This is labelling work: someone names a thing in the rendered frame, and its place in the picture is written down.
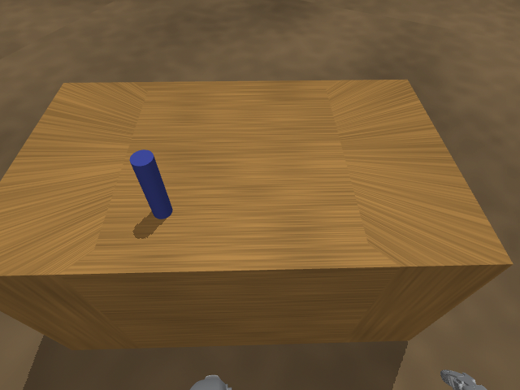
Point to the right robot hand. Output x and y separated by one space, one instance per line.
460 381

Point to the can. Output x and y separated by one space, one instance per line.
148 175

